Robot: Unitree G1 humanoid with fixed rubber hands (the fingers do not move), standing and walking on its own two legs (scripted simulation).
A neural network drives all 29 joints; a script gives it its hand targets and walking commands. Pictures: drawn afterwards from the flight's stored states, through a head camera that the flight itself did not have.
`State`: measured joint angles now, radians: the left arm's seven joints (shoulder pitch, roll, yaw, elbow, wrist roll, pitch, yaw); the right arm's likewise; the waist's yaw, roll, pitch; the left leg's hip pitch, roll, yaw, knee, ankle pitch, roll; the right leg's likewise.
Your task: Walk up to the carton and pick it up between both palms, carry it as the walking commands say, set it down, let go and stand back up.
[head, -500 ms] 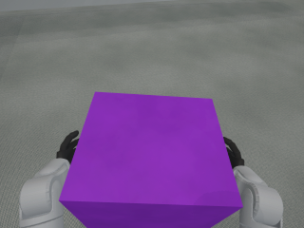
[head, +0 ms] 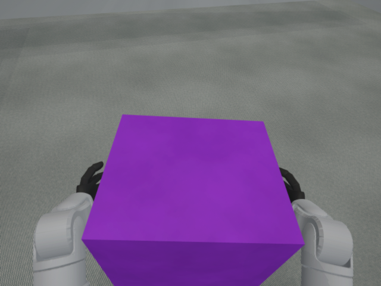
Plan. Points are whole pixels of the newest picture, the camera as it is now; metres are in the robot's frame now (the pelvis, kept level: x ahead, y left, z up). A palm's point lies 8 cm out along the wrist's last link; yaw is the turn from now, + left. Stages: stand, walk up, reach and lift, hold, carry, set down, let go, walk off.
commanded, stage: carry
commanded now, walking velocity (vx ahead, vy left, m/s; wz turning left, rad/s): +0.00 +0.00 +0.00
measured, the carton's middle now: (189, 208) +0.27 +0.01 +0.01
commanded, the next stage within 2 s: none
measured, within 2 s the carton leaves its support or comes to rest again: neither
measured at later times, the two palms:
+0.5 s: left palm (81, 226) +0.21 +0.21 +0.06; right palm (301, 244) +0.18 -0.18 +0.07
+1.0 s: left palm (77, 238) +0.19 +0.21 +0.05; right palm (296, 243) +0.19 -0.18 +0.05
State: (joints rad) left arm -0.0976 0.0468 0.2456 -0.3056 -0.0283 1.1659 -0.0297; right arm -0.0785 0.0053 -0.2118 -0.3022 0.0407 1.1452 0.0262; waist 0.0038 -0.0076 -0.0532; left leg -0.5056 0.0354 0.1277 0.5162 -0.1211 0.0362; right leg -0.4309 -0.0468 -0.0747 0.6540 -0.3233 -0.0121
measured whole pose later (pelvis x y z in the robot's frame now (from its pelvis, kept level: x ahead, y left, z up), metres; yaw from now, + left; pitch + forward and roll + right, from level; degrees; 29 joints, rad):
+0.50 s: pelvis -0.05 +0.02 +0.00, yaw -1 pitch +2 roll +1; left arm -0.07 0.03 0.22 -0.17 0.02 1.08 -0.05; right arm -0.03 0.02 -0.23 -0.16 0.02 1.05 0.05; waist -0.02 -0.06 -0.14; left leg -0.30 -0.03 0.13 0.59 -0.32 0.07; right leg -0.41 -0.07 -0.06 0.58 -0.20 0.02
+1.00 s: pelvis -0.06 +0.00 +0.01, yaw +0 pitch +2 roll +1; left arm -0.02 0.03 0.22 -0.10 0.00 0.87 -0.09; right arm 0.01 -0.01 -0.17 -0.13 -0.01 0.86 0.08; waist 0.01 -0.02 -0.09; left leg -0.30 -0.02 0.10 0.52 -0.26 0.05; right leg -0.39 -0.07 -0.10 0.51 -0.15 0.00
